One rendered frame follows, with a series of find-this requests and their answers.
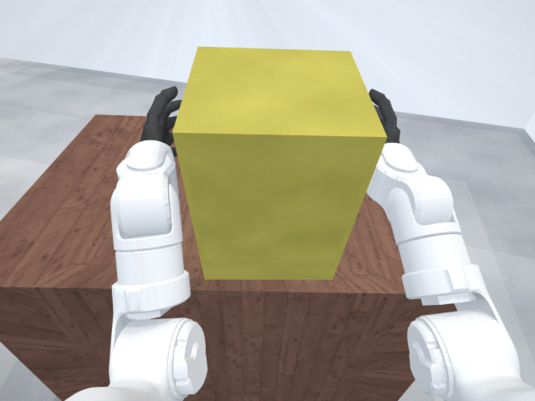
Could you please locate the carton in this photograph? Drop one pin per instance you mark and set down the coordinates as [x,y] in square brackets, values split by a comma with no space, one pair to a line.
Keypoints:
[277,148]

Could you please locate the left robot upper arm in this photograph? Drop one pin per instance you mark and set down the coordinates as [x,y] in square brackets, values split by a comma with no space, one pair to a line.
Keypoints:
[154,360]

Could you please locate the pedestal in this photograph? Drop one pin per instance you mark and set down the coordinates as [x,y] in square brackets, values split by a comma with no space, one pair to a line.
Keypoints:
[266,340]

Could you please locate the right robot forearm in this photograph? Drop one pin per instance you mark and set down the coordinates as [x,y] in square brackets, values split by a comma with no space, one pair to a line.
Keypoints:
[420,209]

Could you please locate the right robot hand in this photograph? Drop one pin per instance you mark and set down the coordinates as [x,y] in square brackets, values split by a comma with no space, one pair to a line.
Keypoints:
[387,116]

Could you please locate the left robot forearm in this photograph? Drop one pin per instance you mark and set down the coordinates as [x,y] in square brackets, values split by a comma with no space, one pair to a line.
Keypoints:
[147,234]

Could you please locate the left robot hand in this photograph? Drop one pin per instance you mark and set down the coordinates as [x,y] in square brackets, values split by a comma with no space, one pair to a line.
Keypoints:
[158,124]

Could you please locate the right robot upper arm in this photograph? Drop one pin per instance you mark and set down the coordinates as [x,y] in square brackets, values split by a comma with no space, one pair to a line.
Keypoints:
[465,356]

